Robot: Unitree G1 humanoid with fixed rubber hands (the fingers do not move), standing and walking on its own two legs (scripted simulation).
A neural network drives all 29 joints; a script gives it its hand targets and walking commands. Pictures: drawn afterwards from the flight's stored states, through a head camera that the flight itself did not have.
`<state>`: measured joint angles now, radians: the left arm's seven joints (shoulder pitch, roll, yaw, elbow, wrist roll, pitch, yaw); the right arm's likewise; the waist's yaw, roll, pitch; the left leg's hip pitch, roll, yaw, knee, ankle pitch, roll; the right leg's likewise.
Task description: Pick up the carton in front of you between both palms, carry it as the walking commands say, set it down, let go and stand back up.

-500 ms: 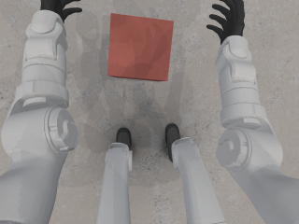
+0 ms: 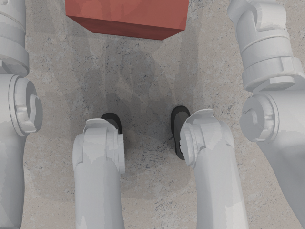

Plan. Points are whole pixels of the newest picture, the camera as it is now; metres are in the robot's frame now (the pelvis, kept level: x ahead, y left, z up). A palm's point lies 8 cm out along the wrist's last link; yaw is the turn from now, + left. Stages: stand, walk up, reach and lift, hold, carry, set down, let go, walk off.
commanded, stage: reach and lift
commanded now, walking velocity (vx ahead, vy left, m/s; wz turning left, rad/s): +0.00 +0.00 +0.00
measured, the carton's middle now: out of the picture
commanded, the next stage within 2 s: none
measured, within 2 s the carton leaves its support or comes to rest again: leaves its support in 1.08 s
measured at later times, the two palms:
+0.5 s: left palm out of the picture +0.59 +0.21 -0.22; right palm out of the picture +0.56 -0.14 -0.22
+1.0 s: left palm out of the picture +0.58 +0.19 -0.22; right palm out of the picture +0.57 -0.12 -0.21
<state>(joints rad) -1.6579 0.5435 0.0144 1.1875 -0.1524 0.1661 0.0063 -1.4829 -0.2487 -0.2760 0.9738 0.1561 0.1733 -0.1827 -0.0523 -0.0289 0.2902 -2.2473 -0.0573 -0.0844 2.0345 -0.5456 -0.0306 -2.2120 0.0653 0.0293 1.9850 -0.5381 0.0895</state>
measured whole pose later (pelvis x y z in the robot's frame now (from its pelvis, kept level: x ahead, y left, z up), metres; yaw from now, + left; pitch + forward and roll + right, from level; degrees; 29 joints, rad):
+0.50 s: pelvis +0.01 +0.00 -0.05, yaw +0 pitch +35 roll -4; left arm -1.69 0.53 -0.05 1.26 -0.21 0.09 0.02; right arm -1.55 -0.24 -0.22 1.09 0.18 0.09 -0.18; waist -0.03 -0.04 0.47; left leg -2.24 -0.02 -0.06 2.25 -0.63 -0.01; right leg -2.21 0.05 0.02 2.19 -0.61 0.08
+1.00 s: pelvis +0.01 +0.00 -0.05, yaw +0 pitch +35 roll -4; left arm -1.65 0.40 0.12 1.11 -0.02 0.23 -0.03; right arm -1.53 -0.18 -0.42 0.95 0.02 0.22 -0.13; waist 0.00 -0.05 0.46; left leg -2.23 -0.02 -0.05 2.26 -0.63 0.00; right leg -2.21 0.09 0.05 2.20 -0.61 0.10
